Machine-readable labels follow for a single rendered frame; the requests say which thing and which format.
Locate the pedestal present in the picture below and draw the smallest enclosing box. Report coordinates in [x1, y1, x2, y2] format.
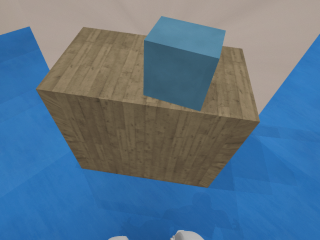
[36, 27, 260, 188]

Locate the carton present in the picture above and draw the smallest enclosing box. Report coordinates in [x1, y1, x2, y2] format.
[143, 16, 226, 111]

